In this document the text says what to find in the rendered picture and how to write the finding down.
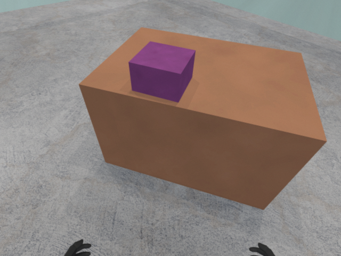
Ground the robot right hand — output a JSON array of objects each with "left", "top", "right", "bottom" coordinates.
[{"left": 249, "top": 243, "right": 275, "bottom": 256}]

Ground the carton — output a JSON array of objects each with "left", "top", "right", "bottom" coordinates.
[{"left": 128, "top": 41, "right": 196, "bottom": 102}]

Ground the pedestal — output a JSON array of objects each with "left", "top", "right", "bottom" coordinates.
[{"left": 79, "top": 27, "right": 327, "bottom": 210}]

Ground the robot left hand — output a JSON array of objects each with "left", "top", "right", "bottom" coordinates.
[{"left": 64, "top": 239, "right": 91, "bottom": 256}]

